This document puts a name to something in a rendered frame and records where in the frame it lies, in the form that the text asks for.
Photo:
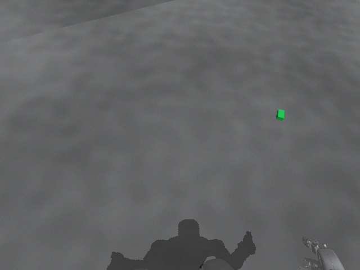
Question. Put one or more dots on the right robot hand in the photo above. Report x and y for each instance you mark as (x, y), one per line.
(327, 259)

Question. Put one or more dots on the small box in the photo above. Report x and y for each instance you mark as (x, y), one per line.
(280, 115)

